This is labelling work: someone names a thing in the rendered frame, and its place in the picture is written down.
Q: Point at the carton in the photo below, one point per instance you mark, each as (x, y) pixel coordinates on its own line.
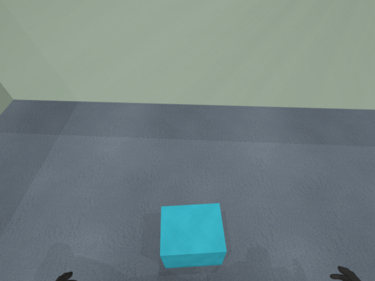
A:
(192, 235)

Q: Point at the right robot hand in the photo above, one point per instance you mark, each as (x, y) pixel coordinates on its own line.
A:
(348, 275)

